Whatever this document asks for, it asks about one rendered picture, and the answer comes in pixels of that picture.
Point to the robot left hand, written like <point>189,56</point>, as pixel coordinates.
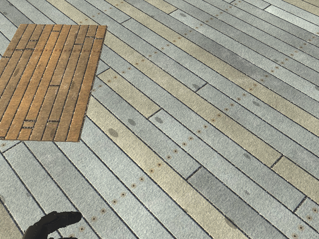
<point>52,222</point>

